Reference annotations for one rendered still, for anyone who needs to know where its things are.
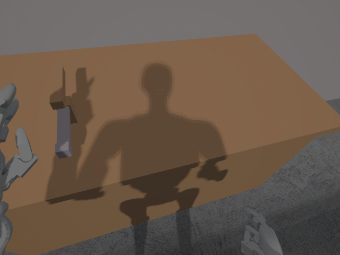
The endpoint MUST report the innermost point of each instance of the robot left hand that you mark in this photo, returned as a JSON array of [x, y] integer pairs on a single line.
[[18, 165]]

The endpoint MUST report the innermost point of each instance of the left robot forearm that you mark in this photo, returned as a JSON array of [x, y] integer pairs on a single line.
[[6, 227]]

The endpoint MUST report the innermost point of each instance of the tap lever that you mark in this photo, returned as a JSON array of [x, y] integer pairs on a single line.
[[63, 146]]

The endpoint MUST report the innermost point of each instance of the counter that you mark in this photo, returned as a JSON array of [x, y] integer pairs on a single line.
[[156, 128]]

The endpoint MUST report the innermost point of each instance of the robot right hand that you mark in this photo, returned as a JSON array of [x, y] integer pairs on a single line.
[[265, 242]]

